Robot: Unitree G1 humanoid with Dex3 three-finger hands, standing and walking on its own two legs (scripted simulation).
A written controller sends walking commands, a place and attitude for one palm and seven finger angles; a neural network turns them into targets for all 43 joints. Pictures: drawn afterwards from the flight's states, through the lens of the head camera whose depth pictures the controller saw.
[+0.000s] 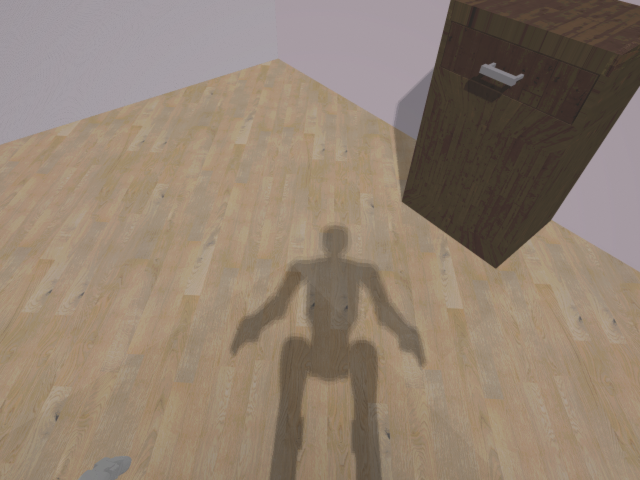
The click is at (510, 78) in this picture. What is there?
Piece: drawer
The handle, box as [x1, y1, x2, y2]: [479, 62, 523, 85]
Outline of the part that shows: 479,71 485,75 509,85 514,84 518,79 523,76 523,74 514,76 494,67 495,63 493,62 488,65 481,65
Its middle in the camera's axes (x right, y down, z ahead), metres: +0.55 -0.50 +1.16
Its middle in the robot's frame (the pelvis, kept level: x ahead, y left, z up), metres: +1.23 -0.49 -0.04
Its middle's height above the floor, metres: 0.73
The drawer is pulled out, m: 0.00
